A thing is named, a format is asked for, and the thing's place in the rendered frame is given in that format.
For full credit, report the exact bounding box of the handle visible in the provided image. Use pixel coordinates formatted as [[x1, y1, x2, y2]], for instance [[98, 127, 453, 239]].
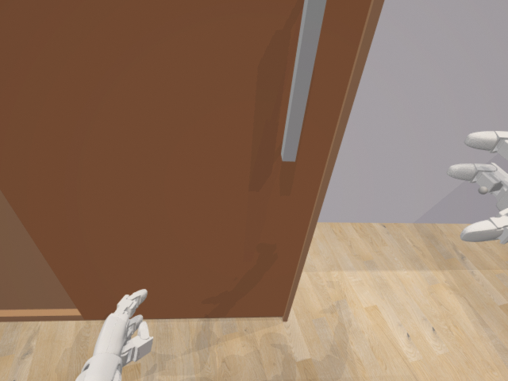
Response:
[[281, 0, 326, 162]]

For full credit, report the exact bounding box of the left robot hand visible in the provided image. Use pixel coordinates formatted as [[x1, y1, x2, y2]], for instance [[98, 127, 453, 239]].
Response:
[[93, 289, 153, 367]]

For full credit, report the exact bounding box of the left robot forearm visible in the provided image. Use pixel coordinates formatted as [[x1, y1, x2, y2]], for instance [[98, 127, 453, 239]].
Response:
[[75, 353, 122, 381]]

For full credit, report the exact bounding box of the right robot hand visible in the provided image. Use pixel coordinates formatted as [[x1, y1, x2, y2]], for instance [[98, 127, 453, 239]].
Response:
[[447, 131, 508, 244]]

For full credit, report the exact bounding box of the wardrobe door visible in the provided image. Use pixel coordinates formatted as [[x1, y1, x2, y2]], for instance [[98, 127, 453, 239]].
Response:
[[0, 0, 371, 320], [0, 190, 77, 310]]

